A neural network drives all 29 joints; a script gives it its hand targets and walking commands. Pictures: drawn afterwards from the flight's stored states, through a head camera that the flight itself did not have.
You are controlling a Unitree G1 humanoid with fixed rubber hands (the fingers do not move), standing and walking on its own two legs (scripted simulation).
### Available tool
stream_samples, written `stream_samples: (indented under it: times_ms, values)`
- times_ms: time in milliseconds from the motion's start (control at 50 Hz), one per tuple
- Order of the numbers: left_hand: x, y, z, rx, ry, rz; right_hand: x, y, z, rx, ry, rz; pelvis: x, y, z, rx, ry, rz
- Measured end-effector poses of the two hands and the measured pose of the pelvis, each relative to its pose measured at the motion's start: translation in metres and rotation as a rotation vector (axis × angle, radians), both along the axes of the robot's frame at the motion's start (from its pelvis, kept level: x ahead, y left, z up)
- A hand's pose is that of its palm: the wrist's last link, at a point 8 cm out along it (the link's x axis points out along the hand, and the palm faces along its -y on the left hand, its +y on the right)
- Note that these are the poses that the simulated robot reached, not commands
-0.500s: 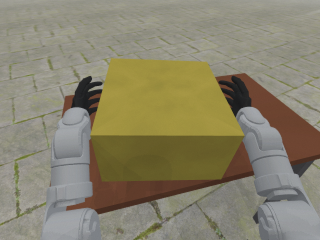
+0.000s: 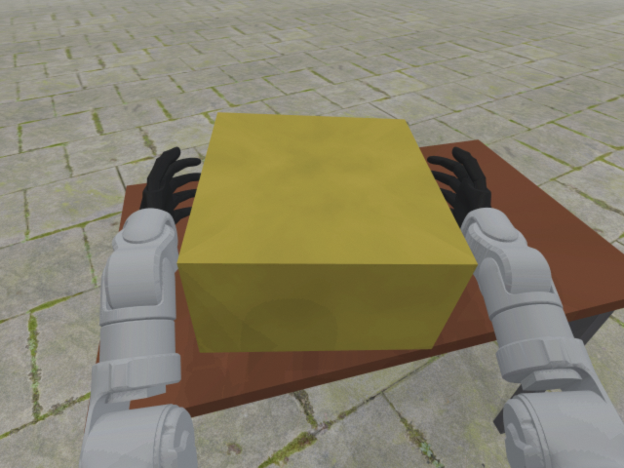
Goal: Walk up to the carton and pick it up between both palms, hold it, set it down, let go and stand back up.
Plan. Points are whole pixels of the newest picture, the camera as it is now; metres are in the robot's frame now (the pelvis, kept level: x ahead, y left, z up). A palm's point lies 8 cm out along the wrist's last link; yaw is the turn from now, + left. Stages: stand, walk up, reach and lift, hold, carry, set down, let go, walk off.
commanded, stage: hold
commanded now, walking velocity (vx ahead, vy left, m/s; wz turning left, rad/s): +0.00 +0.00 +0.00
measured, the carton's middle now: (315, 220) +0.40 -0.01 +0.15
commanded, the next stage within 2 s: set down in 0.22 s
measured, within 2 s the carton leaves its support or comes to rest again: neither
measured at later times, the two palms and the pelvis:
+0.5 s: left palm (155, 193) +0.38 +0.18 +0.22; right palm (466, 195) +0.38 -0.19 +0.20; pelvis +0.00 +0.00 +0.00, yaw +0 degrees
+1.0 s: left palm (178, 221) +0.40 +0.18 +0.16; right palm (452, 219) +0.40 -0.20 +0.15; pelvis +0.03 -0.01 +0.00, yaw +2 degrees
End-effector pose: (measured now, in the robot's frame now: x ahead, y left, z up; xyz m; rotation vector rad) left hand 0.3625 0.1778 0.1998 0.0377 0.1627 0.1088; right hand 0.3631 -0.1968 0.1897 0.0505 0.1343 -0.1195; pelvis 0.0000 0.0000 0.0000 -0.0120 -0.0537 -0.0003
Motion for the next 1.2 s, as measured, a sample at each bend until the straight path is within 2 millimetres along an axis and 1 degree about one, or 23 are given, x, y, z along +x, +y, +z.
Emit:
stream_samples:
  times_ms: [340, 480, 540, 580, 620, 740, 780, 820, 880, 940, 1000, 1100, 1200]
  values:
    - [0.0, 0.003, 0.002, -0.009, -0.007, 0.002, 0.0, 0.003, 0.004, 0.0, -0.007, 0.001, -0.002, 0.0, 0.0, 0.001, -0.008, 0.003]
    - [0.011, 0.004, 0.017, -0.016, -0.086, -0.005, 0.012, 0.003, 0.014, -0.003, -0.092, 0.015, 0.001, -0.001, 0.0, 0.006, -0.008, 0.006]
    - [0.018, 0.005, 0.019, -0.004, -0.103, -0.008, 0.018, 0.003, 0.011, -0.027, -0.11, 0.019, 0.005, -0.002, 0.0, 0.008, -0.018, 0.008]
    - [0.023, 0.006, 0.014, 0.007, -0.096, -0.012, 0.022, 0.003, 0.004, -0.043, -0.104, 0.02, 0.008, -0.003, 0.001, 0.009, -0.026, 0.01]
    - [0.027, 0.005, 0.004, 0.011, -0.08, -0.021, 0.025, 0.004, -0.008, -0.057, -0.087, 0.021, 0.012, -0.003, 0.001, 0.008, -0.034, 0.013]
    - [0.032, 0.005, -0.038, 0.029, -0.024, -0.026, 0.029, 0.004, -0.05, -0.089, -0.041, 0.014, 0.021, -0.006, 0.0, 0.003, -0.033, 0.025]
    - [0.032, 0.004, -0.05, 0.03, -0.016, -0.023, 0.029, 0.003, -0.058, -0.096, -0.04, 0.015, 0.023, -0.006, 0.0, 0.0, -0.023, 0.029]
    - [0.031, 0.002, -0.057, 0.032, -0.02, -0.016, 0.029, 0.002, -0.062, -0.099, -0.049, 0.007, 0.024, -0.006, 0.0, -0.002, -0.007, 0.032]
    - [0.031, -0.001, -0.058, 0.03, -0.046, -0.005, 0.031, 0.0, -0.059, -0.098, -0.08, 0.004, 0.025, -0.006, -0.001, -0.005, 0.021, 0.035]
    - [0.034, -0.002, -0.051, 0.034, -0.072, -0.001, 0.034, -0.001, -0.049, -0.101, -0.106, 0.002, 0.026, -0.007, -0.001, -0.005, 0.037, 0.034]
    - [0.039, -0.003, -0.044, 0.036, -0.065, -0.006, 0.038, -0.002, -0.043, -0.112, -0.096, -0.001, 0.025, -0.007, 0.0, -0.002, 0.038, 0.03]
    - [0.045, -0.002, -0.043, 0.022, -0.013, -0.022, 0.041, -0.002, -0.048, -0.111, -0.038, 0.001, 0.024, -0.008, 0.0, 0.003, 0.028, 0.021]
    - [0.045, 0.001, -0.045, 0.021, -0.015, -0.02, 0.04, 0.0, -0.055, -0.099, -0.042, 0.001, 0.023, -0.006, 0.0, 0.002, 0.027, 0.02]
